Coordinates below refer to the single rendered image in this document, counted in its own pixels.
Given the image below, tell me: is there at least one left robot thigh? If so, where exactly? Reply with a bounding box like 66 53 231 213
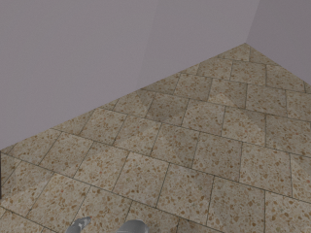
116 219 150 233

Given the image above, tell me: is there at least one robot left hand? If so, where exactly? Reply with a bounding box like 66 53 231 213
64 216 91 233

